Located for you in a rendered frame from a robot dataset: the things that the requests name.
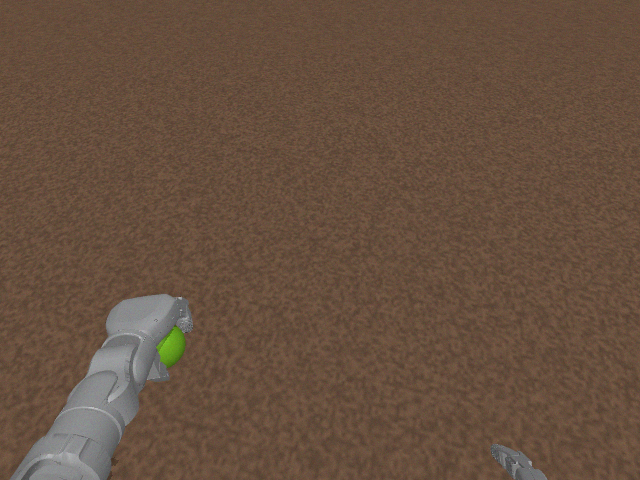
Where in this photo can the left robot arm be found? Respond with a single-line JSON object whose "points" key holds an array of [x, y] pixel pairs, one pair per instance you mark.
{"points": [[85, 434]]}

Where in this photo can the left robot hand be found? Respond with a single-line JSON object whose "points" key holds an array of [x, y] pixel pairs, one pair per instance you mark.
{"points": [[154, 315]]}

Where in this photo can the ball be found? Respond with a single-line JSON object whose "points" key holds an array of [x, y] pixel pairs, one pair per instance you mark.
{"points": [[172, 347]]}

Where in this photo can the right robot hand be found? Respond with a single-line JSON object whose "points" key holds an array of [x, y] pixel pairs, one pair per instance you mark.
{"points": [[518, 465]]}

